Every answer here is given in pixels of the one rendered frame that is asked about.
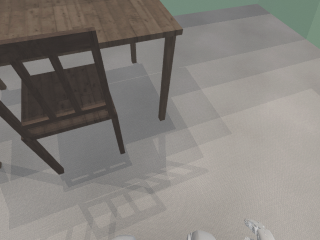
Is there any right robot hand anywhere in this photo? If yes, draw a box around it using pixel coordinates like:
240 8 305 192
244 218 275 240

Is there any chair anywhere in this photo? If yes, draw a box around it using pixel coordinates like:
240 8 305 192
0 26 125 175

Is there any table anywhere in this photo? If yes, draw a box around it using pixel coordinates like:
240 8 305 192
0 0 183 169

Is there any robot right thigh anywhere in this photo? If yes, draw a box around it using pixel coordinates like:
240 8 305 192
186 230 216 240

